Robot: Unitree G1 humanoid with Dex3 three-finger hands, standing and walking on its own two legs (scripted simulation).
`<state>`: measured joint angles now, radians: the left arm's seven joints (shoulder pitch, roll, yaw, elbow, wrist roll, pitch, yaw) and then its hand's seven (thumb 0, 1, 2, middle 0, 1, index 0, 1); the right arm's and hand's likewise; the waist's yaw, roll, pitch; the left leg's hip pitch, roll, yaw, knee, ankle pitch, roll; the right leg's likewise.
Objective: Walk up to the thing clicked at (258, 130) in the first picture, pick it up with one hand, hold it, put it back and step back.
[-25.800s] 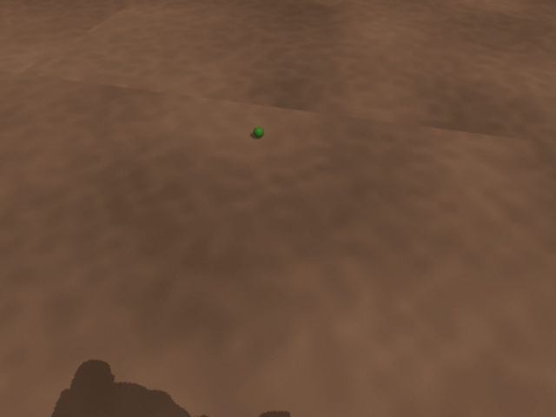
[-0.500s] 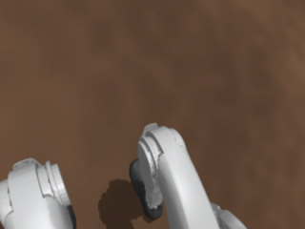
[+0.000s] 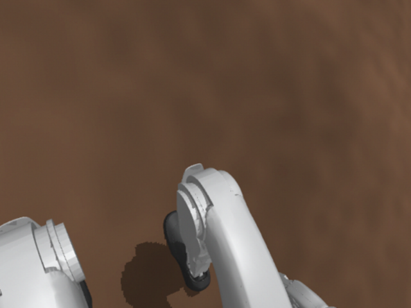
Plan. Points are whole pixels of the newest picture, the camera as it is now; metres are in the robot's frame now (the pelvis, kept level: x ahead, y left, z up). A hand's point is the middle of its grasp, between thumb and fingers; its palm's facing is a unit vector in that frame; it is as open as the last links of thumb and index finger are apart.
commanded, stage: rest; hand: left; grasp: from above
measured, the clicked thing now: out of the picture +0.46 +0.32 -0.27
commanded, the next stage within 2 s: open in 0.18 s
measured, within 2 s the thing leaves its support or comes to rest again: rests again in 0.12 s
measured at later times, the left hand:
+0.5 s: hand out of the picture +0.44 +0.31 -0.25, palm faces -0.43 -0.17 -0.89, open 8.4 cm
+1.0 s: hand out of the picture +0.45 +0.32 -0.25, palm faces -0.43 -0.16 -0.89, open 13.3 cm
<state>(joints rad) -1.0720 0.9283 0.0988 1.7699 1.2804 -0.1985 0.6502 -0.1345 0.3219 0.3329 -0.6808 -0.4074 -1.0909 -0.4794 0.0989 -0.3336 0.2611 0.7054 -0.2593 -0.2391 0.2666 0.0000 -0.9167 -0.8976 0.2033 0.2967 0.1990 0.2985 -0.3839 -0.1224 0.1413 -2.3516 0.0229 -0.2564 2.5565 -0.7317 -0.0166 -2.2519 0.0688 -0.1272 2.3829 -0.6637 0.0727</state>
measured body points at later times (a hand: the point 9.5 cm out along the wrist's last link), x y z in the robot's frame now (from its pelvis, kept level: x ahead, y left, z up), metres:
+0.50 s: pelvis +0.00 +0.00 +0.00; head +0.27 +0.13 +0.33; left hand +0.46 +0.32 -0.20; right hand +0.05 -0.25 -0.05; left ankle +0.06 +0.13 -0.27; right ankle +0.11 -0.13 -0.27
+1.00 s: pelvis +0.00 +0.00 +0.00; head +0.27 +0.14 +0.33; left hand +0.46 +0.32 -0.20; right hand +0.05 -0.25 -0.05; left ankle +0.06 +0.13 -0.27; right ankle +0.11 -0.13 -0.27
